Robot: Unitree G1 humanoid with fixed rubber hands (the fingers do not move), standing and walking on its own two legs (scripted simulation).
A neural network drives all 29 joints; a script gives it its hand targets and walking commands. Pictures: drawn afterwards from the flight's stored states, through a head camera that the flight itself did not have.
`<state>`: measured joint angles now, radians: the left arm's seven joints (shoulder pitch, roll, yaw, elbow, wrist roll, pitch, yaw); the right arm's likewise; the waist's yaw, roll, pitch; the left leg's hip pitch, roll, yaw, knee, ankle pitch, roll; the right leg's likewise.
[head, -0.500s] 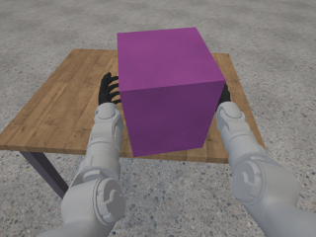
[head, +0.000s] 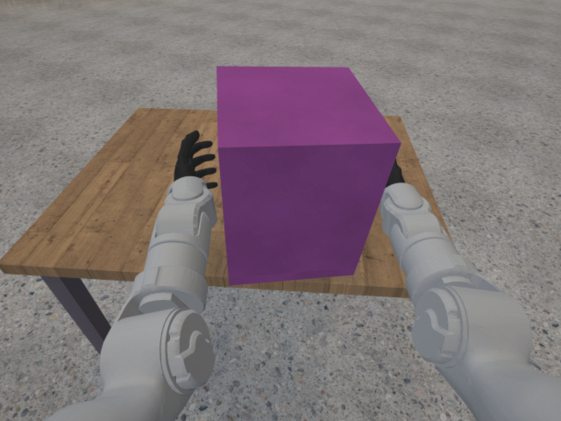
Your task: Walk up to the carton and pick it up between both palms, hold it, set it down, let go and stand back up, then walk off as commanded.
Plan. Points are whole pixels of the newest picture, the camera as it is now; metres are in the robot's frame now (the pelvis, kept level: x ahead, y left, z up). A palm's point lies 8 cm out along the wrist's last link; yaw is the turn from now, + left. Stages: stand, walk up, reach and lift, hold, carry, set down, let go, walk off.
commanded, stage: reach and lift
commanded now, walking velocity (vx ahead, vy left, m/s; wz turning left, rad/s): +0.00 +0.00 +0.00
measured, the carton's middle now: (288, 176) +0.45 +0.06 +0.17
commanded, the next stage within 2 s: none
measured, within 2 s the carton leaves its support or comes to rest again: neither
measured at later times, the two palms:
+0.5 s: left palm (171, 175) +0.35 +0.20 +0.23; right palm (403, 195) +0.37 -0.09 +0.21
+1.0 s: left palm (176, 153) +0.36 +0.19 +0.26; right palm (413, 186) +0.37 -0.10 +0.23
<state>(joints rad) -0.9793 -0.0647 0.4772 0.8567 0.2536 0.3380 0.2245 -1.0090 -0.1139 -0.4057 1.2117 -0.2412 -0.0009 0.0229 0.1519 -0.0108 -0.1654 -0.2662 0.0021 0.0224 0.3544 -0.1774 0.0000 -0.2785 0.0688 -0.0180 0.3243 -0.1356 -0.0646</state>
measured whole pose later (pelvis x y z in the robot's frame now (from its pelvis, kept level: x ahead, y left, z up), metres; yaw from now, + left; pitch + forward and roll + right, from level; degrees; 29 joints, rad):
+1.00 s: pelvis -0.02 +0.00 +0.00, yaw +0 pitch -7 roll +0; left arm -1.06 0.10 0.38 0.85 0.25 0.60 0.12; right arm -1.02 -0.02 -0.24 1.06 -0.09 0.29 -0.10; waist 0.02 -0.03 -0.09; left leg -0.07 0.00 0.02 0.35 -0.17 0.00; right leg -0.07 0.07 -0.02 0.31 -0.13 -0.06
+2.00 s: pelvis -0.03 +0.00 +0.00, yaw +0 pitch -6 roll +0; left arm -1.14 0.16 0.37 0.85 0.19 0.72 0.10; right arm -1.14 -0.08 -0.14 0.98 0.08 0.53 -0.16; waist -0.03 0.00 -0.14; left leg -0.08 0.00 0.02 0.35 -0.17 0.00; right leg -0.08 0.07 -0.02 0.31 -0.12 -0.06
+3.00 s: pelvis -0.03 +0.00 +0.00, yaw +0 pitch -6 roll +0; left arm -1.18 0.17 0.36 0.85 0.15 0.81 0.10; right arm -1.21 -0.13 -0.08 0.97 0.17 0.65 -0.19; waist -0.03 0.02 -0.19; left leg -0.09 0.00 0.02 0.35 -0.17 0.00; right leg -0.10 0.07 -0.02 0.31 -0.12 -0.06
